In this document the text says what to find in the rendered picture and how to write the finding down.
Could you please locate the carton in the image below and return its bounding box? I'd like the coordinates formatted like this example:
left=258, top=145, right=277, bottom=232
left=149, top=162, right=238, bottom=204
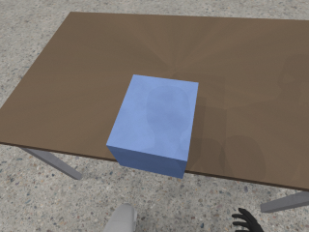
left=106, top=74, right=199, bottom=179

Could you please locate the robot right hand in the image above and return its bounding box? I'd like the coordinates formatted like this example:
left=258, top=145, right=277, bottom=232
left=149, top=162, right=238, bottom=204
left=232, top=208, right=264, bottom=232

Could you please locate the robot left thigh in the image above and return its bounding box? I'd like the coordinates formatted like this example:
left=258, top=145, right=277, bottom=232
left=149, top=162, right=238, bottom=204
left=102, top=205, right=138, bottom=232

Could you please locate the table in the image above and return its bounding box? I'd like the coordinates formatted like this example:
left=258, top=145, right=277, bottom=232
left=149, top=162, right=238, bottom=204
left=0, top=12, right=309, bottom=214

